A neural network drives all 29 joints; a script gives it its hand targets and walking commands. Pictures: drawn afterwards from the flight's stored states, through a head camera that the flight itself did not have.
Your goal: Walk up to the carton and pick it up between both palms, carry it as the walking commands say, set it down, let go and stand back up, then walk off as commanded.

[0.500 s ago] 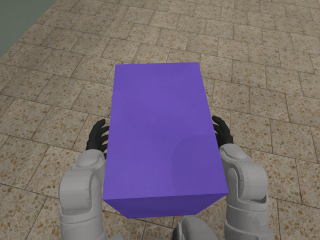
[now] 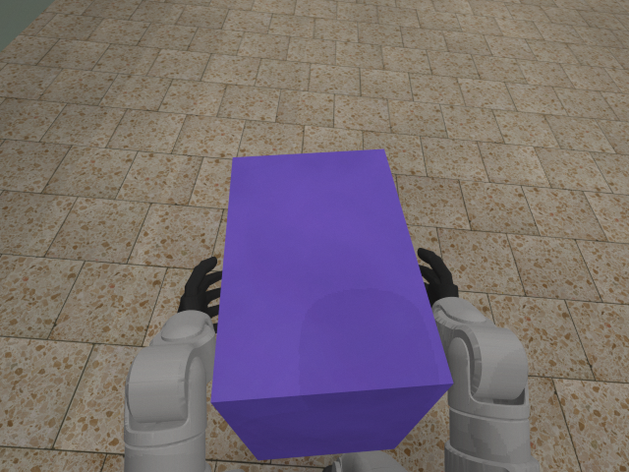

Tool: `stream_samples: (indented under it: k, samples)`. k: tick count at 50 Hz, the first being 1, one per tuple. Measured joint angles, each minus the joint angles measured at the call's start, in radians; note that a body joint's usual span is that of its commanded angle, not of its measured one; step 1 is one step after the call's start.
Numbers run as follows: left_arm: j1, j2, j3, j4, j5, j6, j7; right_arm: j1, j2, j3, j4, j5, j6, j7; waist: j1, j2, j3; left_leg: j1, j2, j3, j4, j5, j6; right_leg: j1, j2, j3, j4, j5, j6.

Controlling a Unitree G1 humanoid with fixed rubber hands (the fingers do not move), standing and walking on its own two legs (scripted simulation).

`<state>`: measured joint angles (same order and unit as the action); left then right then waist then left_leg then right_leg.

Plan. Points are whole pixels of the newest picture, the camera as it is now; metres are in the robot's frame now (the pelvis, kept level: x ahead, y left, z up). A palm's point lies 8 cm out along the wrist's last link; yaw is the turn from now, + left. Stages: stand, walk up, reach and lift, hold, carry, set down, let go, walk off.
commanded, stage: carry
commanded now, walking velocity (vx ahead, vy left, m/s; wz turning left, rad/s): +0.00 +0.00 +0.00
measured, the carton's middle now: (318, 311) +0.31 +0.00 +0.01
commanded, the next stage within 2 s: none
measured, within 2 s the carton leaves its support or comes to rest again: neither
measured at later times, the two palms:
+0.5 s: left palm (256, 355) +0.22 +0.07 +0.09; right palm (522, 348) +0.22 -0.21 +0.09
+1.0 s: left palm (230, 363) +0.21 +0.09 +0.10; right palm (504, 356) +0.22 -0.19 +0.09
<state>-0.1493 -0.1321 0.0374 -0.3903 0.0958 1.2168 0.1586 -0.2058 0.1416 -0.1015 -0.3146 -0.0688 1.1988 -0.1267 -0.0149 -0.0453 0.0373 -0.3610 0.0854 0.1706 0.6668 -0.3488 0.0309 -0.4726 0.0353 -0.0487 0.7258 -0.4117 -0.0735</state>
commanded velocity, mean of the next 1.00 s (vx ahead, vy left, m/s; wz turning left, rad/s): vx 0.00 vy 0.00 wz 0.00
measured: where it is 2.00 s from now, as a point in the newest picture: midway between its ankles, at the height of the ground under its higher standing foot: outside the picture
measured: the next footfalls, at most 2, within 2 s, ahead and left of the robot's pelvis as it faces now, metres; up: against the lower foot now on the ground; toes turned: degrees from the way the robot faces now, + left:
right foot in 0.06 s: +0.07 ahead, -0.15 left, +0.00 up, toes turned +14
left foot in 0.50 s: -0.02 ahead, +0.06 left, +0.00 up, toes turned +2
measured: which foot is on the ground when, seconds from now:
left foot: down 0.00-0.30, up 0.32-0.48, down 0.50-1.00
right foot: up 0.00-0.04, down 0.06-1.00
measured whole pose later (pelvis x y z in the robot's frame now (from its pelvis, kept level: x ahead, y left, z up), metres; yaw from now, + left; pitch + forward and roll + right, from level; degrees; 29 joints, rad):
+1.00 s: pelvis -0.06 -0.05 +0.01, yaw +1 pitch +1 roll +1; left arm -0.23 -0.14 0.10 -0.14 0.12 1.20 0.12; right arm -0.25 0.15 -0.15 -0.11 -0.12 1.19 -0.12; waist 0.00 0.00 -0.11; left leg -0.25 0.00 0.10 0.50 -0.27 0.03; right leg -0.36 0.01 -0.10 0.44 -0.10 -0.07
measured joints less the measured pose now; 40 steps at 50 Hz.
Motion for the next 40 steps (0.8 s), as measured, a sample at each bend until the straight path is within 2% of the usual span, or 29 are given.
stream_samples:
  k: [3, 4, 5, 7, 11, 15, 20, 23, 25, 27, 28, 36, 40]
  samples:
    - [-0.023, -0.003, 0.019, -0.005, 0.003, 0.012, 0.000, -0.021, 0.004, 0.000, 0.014, -0.007, -0.004, 0.007, 0.031, 0.038, -0.031, 0.012, 0.024, 0.014, -0.018, 0.016, -0.023, 0.085, -0.026, -0.002, -0.124, 0.154, -0.001]
    - [-0.034, -0.004, 0.028, 0.001, 0.003, 0.010, -0.001, -0.027, 0.005, 0.000, 0.020, -0.011, -0.010, 0.008, 0.040, 0.055, -0.038, 0.013, 0.038, 0.015, -0.013, 0.016, -0.032, 0.097, -0.019, -0.006, -0.151, 0.198, 0.025]
    - [-0.046, -0.007, 0.034, 0.012, 0.002, 0.008, -0.002, -0.029, 0.005, -0.003, 0.024, -0.015, -0.015, 0.009, 0.041, 0.073, -0.043, 0.016, 0.049, 0.008, -0.013, 0.018, -0.040, 0.107, -0.009, -0.014, -0.161, 0.204, 0.035]
    - [-0.066, -0.010, 0.036, 0.051, 0.003, 0.004, -0.010, -0.017, 0.002, -0.008, 0.028, -0.024, -0.017, 0.009, 0.034, 0.086, -0.063, 0.021, 0.048, -0.011, -0.026, 0.032, -0.053, 0.115, -0.009, -0.032, -0.160, 0.187, 0.031]
    - [-0.055, -0.008, 0.022, 0.149, 0.012, -0.006, -0.032, -0.002, -0.001, -0.020, 0.066, -0.046, 0.019, 0.005, 0.014, 0.072, -0.104, 0.072, 0.023, -0.025, -0.096, 0.084, -0.064, 0.142, -0.025, -0.043, -0.158, 0.174, 0.012]
    - [-0.027, -0.003, 0.008, 0.186, 0.020, 0.011, -0.035, -0.002, -0.001, -0.028, 0.116, -0.048, 0.050, 0.005, -0.015, 0.072, -0.146, 0.089, 0.018, -0.033, -0.122, 0.084, -0.069, 0.155, -0.025, -0.050, -0.173, 0.186, 0.000]
    - [-0.064, -0.009, 0.032, 0.205, 0.032, 0.034, -0.035, -0.021, 0.002, -0.040, 0.148, -0.041, 0.045, 0.004, -0.017, 0.047, -0.149, 0.041, -0.009, -0.079, -0.005, -0.063, -0.051, 0.139, -0.011, -0.060, -0.216, 0.230, -0.020]
    - [-0.079, -0.013, 0.046, 0.210, 0.031, 0.027, -0.036, -0.041, 0.006, -0.048, 0.158, -0.043, 0.037, 0.001, -0.013, 0.036, -0.150, 0.029, -0.032, -0.094, 0.011, -0.105, -0.033, 0.110, 0.002, -0.071, -0.248, 0.265, -0.029]
    - [-0.083, -0.013, 0.049, 0.210, 0.032, 0.016, -0.035, -0.056, 0.009, -0.057, 0.164, -0.042, 0.030, 0.000, -0.008, 0.039, -0.145, 0.058, -0.041, -0.095, -0.055, -0.088, -0.026, 0.091, 0.013, -0.081, -0.260, 0.282, -0.031]
    - [-0.080, -0.012, 0.058, 0.204, 0.033, 0.008, -0.033, -0.065, 0.012, -0.054, 0.181, -0.039, 0.013, 0.000, 0.002, 0.015, -0.124, 0.079, -0.055, -0.088, -0.134, 0.064, -0.025, 0.084, 0.004, -0.074, -0.261, 0.293, -0.029]
    - [-0.071, -0.010, 0.061, 0.198, 0.031, 0.005, -0.033, -0.065, 0.013, -0.047, 0.188, -0.039, 0.007, 0.000, 0.008, 0.003, -0.113, 0.088, -0.061, -0.081, -0.151, 0.097, -0.026, 0.086, -0.001, -0.067, -0.263, 0.297, -0.027]
    - [-0.031, -0.003, 0.045, 0.151, 0.018, -0.008, -0.025, -0.044, 0.008, -0.019, 0.161, -0.034, -0.004, 0.001, 0.032, 0.030, -0.084, 0.103, -0.068, -0.076, -0.149, 0.080, -0.021, 0.112, -0.006, -0.062, -0.289, 0.319, -0.015]
    - [-0.055, -0.008, 0.049, 0.148, 0.017, -0.006, -0.024, -0.031, 0.005, -0.017, 0.135, -0.032, -0.015, 0.001, 0.031, 0.045, -0.094, 0.097, -0.068, -0.080, -0.146, 0.081, -0.014, 0.117, -0.007, -0.065, -0.305, 0.329, -0.010]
